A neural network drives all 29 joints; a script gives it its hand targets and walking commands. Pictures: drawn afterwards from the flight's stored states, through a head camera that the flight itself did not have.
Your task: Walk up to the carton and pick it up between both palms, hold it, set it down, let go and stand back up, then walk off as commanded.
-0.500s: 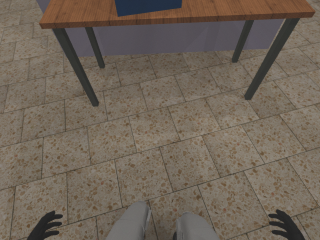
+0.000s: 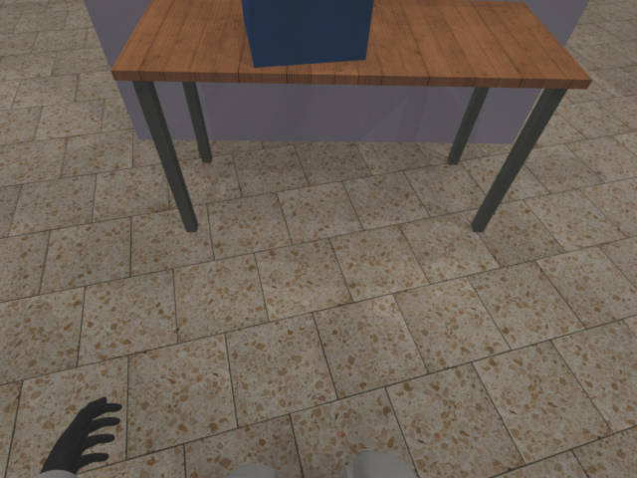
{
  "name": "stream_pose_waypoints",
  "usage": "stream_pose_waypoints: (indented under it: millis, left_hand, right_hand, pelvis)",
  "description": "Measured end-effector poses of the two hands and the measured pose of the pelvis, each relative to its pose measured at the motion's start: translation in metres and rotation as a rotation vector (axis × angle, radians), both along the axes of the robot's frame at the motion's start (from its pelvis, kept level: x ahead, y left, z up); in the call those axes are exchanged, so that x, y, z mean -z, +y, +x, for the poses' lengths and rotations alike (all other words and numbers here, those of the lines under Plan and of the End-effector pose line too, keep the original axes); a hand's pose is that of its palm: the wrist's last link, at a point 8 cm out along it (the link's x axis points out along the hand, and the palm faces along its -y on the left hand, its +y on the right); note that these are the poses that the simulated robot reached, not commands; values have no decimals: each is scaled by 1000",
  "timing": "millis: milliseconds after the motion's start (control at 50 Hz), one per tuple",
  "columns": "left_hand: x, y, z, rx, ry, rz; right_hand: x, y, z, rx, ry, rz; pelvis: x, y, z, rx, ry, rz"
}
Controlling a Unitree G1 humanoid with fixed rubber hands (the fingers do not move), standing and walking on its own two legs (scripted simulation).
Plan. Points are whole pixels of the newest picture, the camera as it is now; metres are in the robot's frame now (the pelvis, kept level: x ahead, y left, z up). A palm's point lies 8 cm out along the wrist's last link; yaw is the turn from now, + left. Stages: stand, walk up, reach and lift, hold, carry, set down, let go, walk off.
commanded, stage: walk off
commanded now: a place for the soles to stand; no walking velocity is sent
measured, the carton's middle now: (301, 0) +1.22 +0.10 +0.05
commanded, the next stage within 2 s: stand in 0.66 s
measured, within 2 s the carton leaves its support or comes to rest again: neither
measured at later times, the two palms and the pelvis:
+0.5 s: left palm (34, 475) +0.12 +0.33 -0.06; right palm out of the picture +0.12 -0.29 -0.08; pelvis +0.01 +0.02 +0.01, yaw +1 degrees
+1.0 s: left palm (53, 463) +0.14 +0.32 -0.06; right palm (558, 473) +0.15 -0.29 -0.07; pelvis +0.01 +0.01 +0.01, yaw +1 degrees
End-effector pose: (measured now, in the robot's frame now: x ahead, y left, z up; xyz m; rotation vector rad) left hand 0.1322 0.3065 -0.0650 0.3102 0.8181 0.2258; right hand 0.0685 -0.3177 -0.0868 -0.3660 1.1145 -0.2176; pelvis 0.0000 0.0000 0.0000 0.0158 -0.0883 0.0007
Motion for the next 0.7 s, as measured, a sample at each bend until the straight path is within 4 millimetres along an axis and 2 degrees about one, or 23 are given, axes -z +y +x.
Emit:
stream_pose_waypoints:
  millis: [80, 180, 300, 380, 480, 580, 700]
  left_hand:
    - [4, -5, -13, -9, 26, -12]
    - [4, 8, -25, -24, 52, 0]
    - [-3, 22, -13, -21, 28, 7]
    - [-4, 20, -6, -14, 20, 12]
    - [-7, 24, -9, -19, 22, 18]
    - [-7, 30, -6, -17, 10, 14]
    - [-6, 22, -5, -18, 12, 9]
  right_hand:
    - [-3, -3, 11, -1, -21, -7]
    - [0, 8, 18, -3, -36, 1]
    - [-1, 27, 23, -39, -35, 19]
    - [-2, 24, 33, -47, -48, 18]
    - [-4, 27, 47, -41, -86, 18]
    - [-6, 34, 48, -52, -90, 18]
    - [-7, 28, 52, -57, -94, 18]
  pelvis:
    - [-2, -3, 1, -3, 5, 2]
    - [-1, 8, 2, -10, 8, -8]
    - [-4, 19, 4, -12, 16, -22]
    - [-4, 16, 6, -12, 23, -17]
    - [-5, 19, 8, -14, 29, -21]
    - [-6, 25, 7, -15, 28, -28]
    - [-6, 18, 7, -15, 31, -21]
